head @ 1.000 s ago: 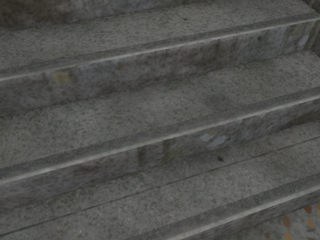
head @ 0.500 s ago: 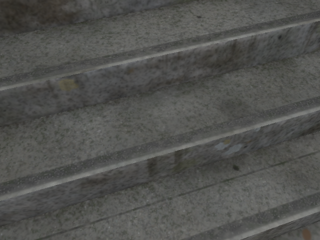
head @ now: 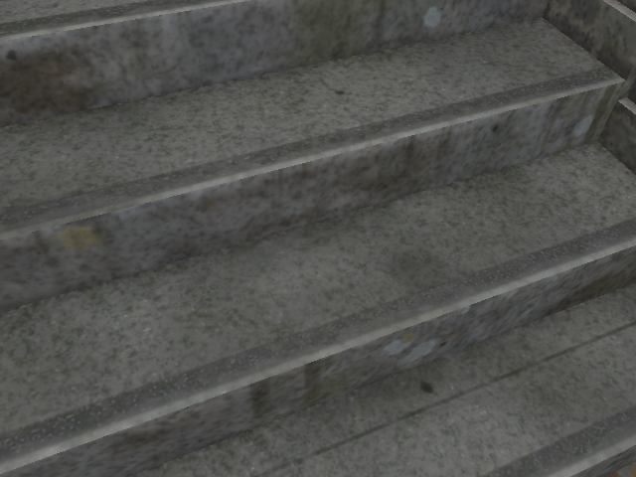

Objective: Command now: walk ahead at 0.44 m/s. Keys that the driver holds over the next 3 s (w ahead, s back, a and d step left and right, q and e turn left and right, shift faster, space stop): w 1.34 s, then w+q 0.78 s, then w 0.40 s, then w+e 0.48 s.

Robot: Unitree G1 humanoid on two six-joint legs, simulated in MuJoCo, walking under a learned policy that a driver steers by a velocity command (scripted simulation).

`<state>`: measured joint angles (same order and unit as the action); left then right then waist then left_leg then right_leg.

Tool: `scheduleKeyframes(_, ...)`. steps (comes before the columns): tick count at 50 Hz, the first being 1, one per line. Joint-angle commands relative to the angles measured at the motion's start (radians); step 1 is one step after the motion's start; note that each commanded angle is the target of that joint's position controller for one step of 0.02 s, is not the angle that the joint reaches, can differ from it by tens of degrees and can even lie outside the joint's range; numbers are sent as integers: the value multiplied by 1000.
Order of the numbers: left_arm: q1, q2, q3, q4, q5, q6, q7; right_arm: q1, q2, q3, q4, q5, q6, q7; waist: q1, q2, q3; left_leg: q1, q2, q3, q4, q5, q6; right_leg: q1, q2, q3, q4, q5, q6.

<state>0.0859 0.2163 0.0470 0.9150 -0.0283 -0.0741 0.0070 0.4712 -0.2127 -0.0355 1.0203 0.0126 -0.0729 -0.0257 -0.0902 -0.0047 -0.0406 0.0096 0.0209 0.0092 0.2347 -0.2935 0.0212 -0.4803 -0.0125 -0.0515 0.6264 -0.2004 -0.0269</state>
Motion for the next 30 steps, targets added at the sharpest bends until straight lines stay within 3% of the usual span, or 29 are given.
scheduleKeyframes(1, 72, 78, 21, -42, 14, -31, -5, -31, -197, -46, -43, 16, 5, -6, 142, 156, 38, -56, 230, -144, 137, 715, 165, 168, 65, -45, -157, -10, -53)
scheduleKeyframes(2, 202, 118, 48, 2, 11, -32, -5, -51, -181, -44, -48, 23, 8, -6, 199, 140, -39, -67, 173, -79, 317, 855, 133, 329, 69, -48, -256, 69, -71)
scheduleKeyframes(3, 391, 168, 70, 52, 11, -28, -1, -90, -166, -40, -71, 16, 2, 2, 270, 79, -148, -291, 117, -45, 579, 697, 79, 650, -50, 105, -276, 149, -106)
scheduleKeyframes(4, 412, 240, 69, 62, 22, -3, 11, -125, -19, -2, -98, -40, -22, 20, 217, -244, -144, -651, -17, 30, 969, -206, 20, 813, -277, 396, -219, 626, -132)
scheduleKeyframes(5, 478, 254, 75, 76, 50, -10, 13, 32, -19, -6, -45, 27, -51, 21, 206, -266, -240, -799, -73, -137, 1240, -301, 16, 840, -425, 659, -307, 392, -345)
scheduleKeyframes(6, 415, 174, 57, 81, 38, -8, 6, -5, -79, -19, -42, 44, -55, 29, 174, -126, -113, -942, -14, -120, 1398, -259, 21, 759, -395, 583, -339, 142, -346)
scheduleKeyframes(7, 359, 91, 31, 83, 26, 4, -4, -133, -74, -14, -89, 42, -51, 36, 175, -96, 1, -1053, 11, -61, 1530, -189, 29, 654, -344, 498, -377, -34, -306)
scheduleKeyframes(8, 309, 44, 7, 79, 30, 12, -16, -179, -35, -5, -101, 37, -38, 32, 147, -28, 49, -1098, 47, -38, 1626, -148, 30, 543, -304, 450, -406, -171, -267)
scheduleKeyframes(10, 257, -6, -24, 93, 43, 20, -33, -177, 21, 14, -135, 27, -13, 34, 78, -43, 111, -1134, 80, -38, 1740, -110, 31, 333, -254, 365, -427, -199, -223)
scheduleKeyframes(11, 302, -9, -32, 124, 48, 27, -35, -176, 68, 33, -154, 29, -3, 35, 77, -71, 125, -1186, 64, -24, 1888, -129, 33, 280, -254, 339, -434, -167, -226)
scheduleKeyframes(12, 345, -2, -38, 150, 48, 32, -36, -189, 94, 46, -177, 40, 7, 28, 75, -93, 139, -1261, 56, -25, 2018, -143, 32, 255, -264, 330, -441, -175, -226)
scheduleKeyframes(14, 402, -18, -61, 185, 50, 33, -31, -279, 133, 80, -248, 37, 15, 22, 79, -95, 189, -1471, 27, -80, 2209, -127, 47, 252, -290, 331, -431, -184, -203)
scheduleKeyframes(16, 401, -22, -76, 196, 45, 32, -20, -310, 137, 103, -302, 26, 5, 15, 58, -43, 206, -1557, 19, -117, 2179, -55, 48, 221, -263, 270, -414, -205, -163)
scheduleKeyframes(17, 360, -17, -85, 184, 47, 37, -16, -414, 138, 122, -374, 9, -6, 21, 49, -30, 203, -1490, 26, -73, 2021, 21, 45, 111, -208, 192, -429, -185, -131)
scheduleKeyframes(18, 347, -10, -89, 179, 48, 36, -9, -460, 120, 127, -402, -1, -14, 23, 50, -30, 186, -1401, 33, -17, 1881, 90, 31, 32, -164, 146, -456, -150, -130)
scheduleKeyframes(19, 362, 3, -91, 174, 40, 33, 11, -498, 110, 133, -436, -10, -16, 21, 52, -30, 136, -1297, 69, 21, 1774, 145, 12, -9, -168, 151, -508, -96, -145)
scheduleKeyframes(20, 397, 38, -80, 172, 30, 31, 26, -558, 113, 148, -473, -31, -15, 21, 64, -24, 85, -1159, 90, 112, 1625, 147, 6, -24, -183, 160, -615, -22, -176)
scheduleKeyframes(21, 447, 62, -68, 187, 2, 33, 41, -609, 126, 151, -500, -40, -23, 14, 84, -45, 47, -1083, 121, 103, 1523, 115, 10, 90, -205, 178, -644, 79, -176)
scheduleKeyframes(22, 422, 68, -64, 178, -18, 41, 47, -548, 105, 148, -471, -28, -22, 20, 63, -36, -18, -907, 95, 169, 1335, 76, 32, 159, -181, 85, -630, 301, -157)
scheduleKeyframes(23, 443, 99, -59, 177, -16, 41, 46, -510, 101, 142, -453, -13, -25, 19, 44, -114, -74, -716, 42, 218, 1240, 23, 52, 198, -184, 46, -558, 780, -161)
scheduleKeyframes(24, 503, 138, -54, 182, 1, 38, 40, -492, 41, 112, -455, 2, -30, 22, 26, -198, -121, -635, -46, 277, 1167, -162, 62, 341, -188, 33, -431, 1329, -165)
scheduleKeyframes(25, 505, 188, -41, 186, 25, 41, 38, -420, 7, 88, -442, 3, -27, 33, -26, -303, -153, -600, -84, 261, 1053, -232, 70, 497, -232, 63, -312, 1669, -162)
scheduleKeyframes(26, 472, 193, -35, 181, 33, 42, 41, -333, -52, 60, -429, 5, -22, 40, -90, -389, -179, -547, -91, 150, 851, -242, 101, 609, -235, 64, -141, 1820, -153)
scheduleKeyframes(27, 434, 174, -32, 145, 60, 22, 46, -122, -154, 24, -355, -17, -15, 54, -148, -260, -273, -270, 35, -167, 782, -38, 186, 431, -218, 93, 135, 1679, -150)
scheduleKeyframes(28, 443, 20, -47, 114, 40, -11, 12, 81, -276, -18, -231, -60, 10, 48, -133, 316, -396, 55, 273, -779, 263, -102, 375, 18, 49, 137, 556, 529, -94)
scheduleKeyframes(29, 420, -11, -36, 128, 42, -55, -43, 159, -216, -9, -169, -92, 16, 17, -120, 330, -395, 51, 374, -1173, -4, -181, 410, -153, 191, 394, 1044, 3, -86)
scheduleKeyframes(30, 291, 42, 4, -17, 89, -40, -58, -92, -159, -12, -157, -16, 33, 4, 46, 117, -43, -273, 313, -871, 105, -432, 290, -299, 54, 241, 1157, 44, -84)
